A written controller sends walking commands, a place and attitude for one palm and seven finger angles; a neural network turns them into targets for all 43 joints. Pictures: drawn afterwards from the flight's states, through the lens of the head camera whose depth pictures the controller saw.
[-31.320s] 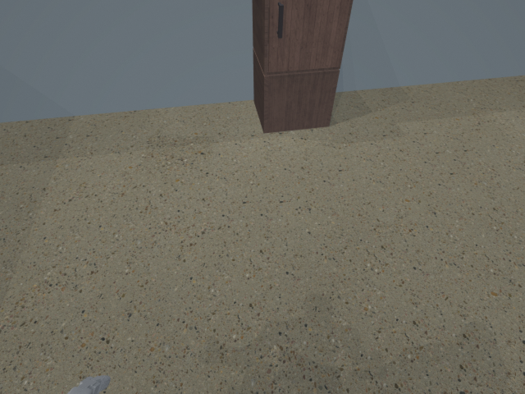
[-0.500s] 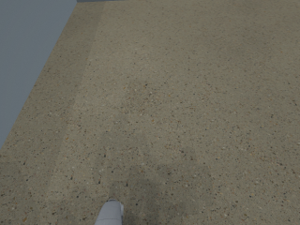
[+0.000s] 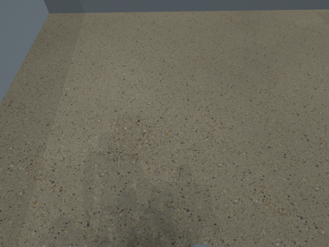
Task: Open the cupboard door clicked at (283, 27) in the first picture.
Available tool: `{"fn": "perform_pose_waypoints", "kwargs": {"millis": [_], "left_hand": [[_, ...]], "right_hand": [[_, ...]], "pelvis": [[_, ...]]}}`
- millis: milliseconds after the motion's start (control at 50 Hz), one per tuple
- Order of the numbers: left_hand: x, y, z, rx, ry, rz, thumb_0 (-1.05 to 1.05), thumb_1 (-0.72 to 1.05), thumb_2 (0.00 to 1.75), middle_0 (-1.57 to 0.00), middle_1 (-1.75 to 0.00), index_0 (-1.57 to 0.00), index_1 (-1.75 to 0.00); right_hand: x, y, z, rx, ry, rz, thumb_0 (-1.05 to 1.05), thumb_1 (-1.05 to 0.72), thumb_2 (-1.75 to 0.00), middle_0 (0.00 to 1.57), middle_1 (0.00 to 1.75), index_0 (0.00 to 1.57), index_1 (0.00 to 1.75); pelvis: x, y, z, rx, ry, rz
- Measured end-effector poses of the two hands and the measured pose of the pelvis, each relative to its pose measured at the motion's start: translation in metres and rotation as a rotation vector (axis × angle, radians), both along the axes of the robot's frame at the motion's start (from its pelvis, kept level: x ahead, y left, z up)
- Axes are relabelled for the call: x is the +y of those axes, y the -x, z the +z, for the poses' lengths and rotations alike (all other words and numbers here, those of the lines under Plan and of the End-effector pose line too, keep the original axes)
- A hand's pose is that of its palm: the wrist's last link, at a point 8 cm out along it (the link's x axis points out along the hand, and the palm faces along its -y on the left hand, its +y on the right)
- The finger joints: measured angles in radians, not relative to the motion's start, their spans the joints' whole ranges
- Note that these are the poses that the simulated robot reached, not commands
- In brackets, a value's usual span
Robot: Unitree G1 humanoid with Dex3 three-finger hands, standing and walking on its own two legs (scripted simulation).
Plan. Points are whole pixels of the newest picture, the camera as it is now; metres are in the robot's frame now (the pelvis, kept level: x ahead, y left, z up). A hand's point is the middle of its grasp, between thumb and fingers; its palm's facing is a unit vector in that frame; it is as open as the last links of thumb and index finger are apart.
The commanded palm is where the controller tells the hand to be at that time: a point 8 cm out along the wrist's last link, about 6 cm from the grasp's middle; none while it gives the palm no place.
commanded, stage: turn to face it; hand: left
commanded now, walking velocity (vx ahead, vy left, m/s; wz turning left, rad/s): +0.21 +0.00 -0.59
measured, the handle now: out of the picture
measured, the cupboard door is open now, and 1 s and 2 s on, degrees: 41 41 41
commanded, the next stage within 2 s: none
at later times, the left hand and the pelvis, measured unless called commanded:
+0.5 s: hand (140, 189) +0.30 +0.10 -0.15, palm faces +0.09 -0.98 -0.18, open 7.2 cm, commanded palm none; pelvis +0.18 -0.07 +0.00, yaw +7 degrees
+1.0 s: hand (107, 214) +0.22 +0.19 -0.16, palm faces +0.40 -0.87 -0.29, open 7.3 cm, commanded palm none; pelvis +0.23 -0.05 +0.00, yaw +23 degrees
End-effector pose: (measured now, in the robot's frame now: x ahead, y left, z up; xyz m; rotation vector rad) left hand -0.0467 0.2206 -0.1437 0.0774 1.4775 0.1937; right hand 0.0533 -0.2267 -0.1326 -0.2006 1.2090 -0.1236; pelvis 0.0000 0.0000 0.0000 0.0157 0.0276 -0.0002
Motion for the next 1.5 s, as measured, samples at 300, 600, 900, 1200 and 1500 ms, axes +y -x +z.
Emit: {"fn": "perform_pose_waypoints", "kwargs": {"millis": [300, 600, 900, 1200, 1500], "left_hand": [[-0.052, -0.337, 0.008, -0.404, -0.044, -0.259, 0.0, 0.91, 0.9, -0.19, -0.3, -0.2, -0.3], [-0.043, -0.314, 0.009, -0.37, -0.063, 0.036, -0.03, 0.93, 0.9, -0.2, -0.3, -0.21, -0.3], [0.016, -0.242, 0.006, -0.204, -0.138, 0.249, 0.0, 0.91, 0.9, -0.19, -0.3, -0.2, -0.3], [-0.06, -0.233, 0.032, -0.216, -0.231, 0.375, 0.0, 0.91, 0.9, -0.2, -0.3, -0.2, -0.3], [-0.122, -0.165, 0.018, -0.145, -0.17, 0.647, 0.0, 0.92, 0.9, -0.2, -0.3, -0.21, -0.3]], "right_hand": [[-0.019, 0.053, -0.004, 0.49, -0.082, -0.25, 0.0, -0.91, -0.9, 0.2, 0.3, 0.2, 0.3], [-0.066, -0.22, 0.001, 0.07, 0.011, 0.064, 0.0, -0.91, -0.9, 0.2, 0.3, 0.2, 0.3], [-0.026, -0.325, 0.017, -0.032, 0.067, 0.332, 0.0, -0.91, -0.9, 0.2, 0.3, 0.2, 0.3], [-0.066, -0.376, -0.019, 0.073, -0.003, 0.457, 0.0, -0.9, -0.9, 0.21, 0.3, 0.21, 0.3], [-0.001, -0.451, 0.002, 0.012, 0.004, 0.733, 0.0, -0.91, -0.9, 0.2, 0.3, 0.2, 0.3]], "pelvis": [[-0.053, -0.142, -0.012, 0.003, 0.003, -0.011], [-0.059, -0.195, -0.001, -0.017, 0.008, 0.194], [-0.04, -0.218, 0.0, 0.013, 0.039, 0.35], [-0.099, -0.244, -0.002, 0.005, -0.018, 0.541], [-0.108, -0.254, 0.003, -0.003, -0.034, 0.758]]}}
